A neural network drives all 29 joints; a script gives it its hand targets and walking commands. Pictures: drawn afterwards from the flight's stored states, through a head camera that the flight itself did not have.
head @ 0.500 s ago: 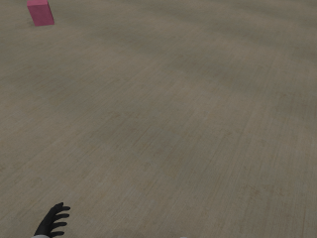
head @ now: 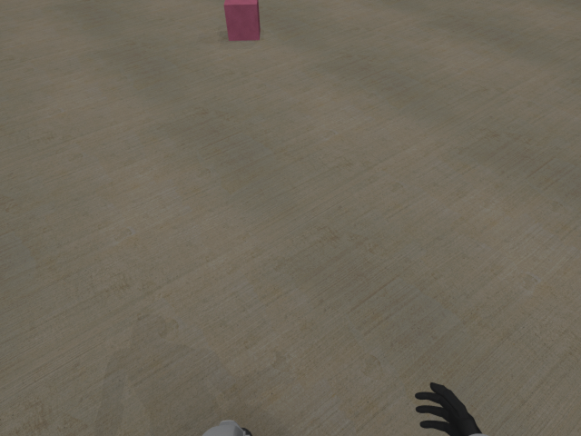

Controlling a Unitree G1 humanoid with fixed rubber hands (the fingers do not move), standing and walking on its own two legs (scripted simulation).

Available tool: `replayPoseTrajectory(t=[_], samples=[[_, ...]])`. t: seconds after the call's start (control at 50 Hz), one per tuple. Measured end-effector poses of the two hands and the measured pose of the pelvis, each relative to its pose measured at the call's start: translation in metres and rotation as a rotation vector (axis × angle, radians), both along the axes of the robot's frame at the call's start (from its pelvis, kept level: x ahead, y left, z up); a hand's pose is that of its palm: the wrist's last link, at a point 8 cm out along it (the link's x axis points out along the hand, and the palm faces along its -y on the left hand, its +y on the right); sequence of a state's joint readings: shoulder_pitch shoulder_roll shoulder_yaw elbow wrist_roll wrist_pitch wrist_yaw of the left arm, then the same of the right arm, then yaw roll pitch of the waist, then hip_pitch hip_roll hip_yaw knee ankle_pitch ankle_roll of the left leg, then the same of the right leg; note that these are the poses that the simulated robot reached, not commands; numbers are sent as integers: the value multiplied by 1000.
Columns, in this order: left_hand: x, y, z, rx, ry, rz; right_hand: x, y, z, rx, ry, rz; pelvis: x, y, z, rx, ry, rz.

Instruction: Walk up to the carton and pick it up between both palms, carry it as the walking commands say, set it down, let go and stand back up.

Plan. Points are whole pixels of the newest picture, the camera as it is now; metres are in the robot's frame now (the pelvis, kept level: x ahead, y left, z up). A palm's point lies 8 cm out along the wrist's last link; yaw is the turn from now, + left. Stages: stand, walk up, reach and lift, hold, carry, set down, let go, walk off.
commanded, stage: walk up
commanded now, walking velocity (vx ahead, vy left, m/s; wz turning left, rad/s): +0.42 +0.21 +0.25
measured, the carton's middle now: (243, 18) +3.05 +0.52 -0.63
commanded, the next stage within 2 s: none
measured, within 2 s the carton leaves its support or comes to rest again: neither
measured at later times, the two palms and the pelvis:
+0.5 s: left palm (135, 285) +0.38 +0.30 -0.08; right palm out of the picture +0.16 -0.17 -0.11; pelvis +0.23 +0.06 +0.02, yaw +5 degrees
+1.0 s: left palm (147, 301) +0.35 +0.27 -0.09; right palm (381, 220) +0.59 -0.17 -0.13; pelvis +0.48 +0.05 +0.02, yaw +4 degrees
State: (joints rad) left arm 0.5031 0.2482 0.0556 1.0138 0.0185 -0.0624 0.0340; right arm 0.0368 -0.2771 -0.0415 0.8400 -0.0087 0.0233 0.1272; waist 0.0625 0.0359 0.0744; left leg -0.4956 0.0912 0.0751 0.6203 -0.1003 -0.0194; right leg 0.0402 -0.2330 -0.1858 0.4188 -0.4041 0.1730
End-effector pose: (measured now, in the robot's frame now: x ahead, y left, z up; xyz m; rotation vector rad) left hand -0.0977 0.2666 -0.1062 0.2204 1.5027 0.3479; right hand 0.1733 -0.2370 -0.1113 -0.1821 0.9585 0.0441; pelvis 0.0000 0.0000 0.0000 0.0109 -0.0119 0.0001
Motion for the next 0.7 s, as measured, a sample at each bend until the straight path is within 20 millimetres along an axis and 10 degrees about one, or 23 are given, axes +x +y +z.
replayPoseTrajectory(t=[0.08, 0.22, 0.36, 0.62, 0.7], samples=[[74, 39, -29, -42, -56, -45, 21, 25, -10, -77, 25, -35, 38, 33, -13, 5, 4, 21], [273, 57, -2, -103, -386, -172, -44, 32, 12, -161, 271, -174, 98, 60, 19, -22, 2, 51], [387, 47, 16, -147, -519, -215, -57, 61, 15, -130, 401, -245, 162, 68, 27, -25, -22, 76], [569, 10, 16, -93, -589, -282, 46, 44, -23, -74, 557, -251, 305, 36, 2, 5, 31, 96], [563, 13, 8, -39, -501, -216, 119, 18, -30, -82, 521, -220, 349, 24, 1, 12, 41, 99]])
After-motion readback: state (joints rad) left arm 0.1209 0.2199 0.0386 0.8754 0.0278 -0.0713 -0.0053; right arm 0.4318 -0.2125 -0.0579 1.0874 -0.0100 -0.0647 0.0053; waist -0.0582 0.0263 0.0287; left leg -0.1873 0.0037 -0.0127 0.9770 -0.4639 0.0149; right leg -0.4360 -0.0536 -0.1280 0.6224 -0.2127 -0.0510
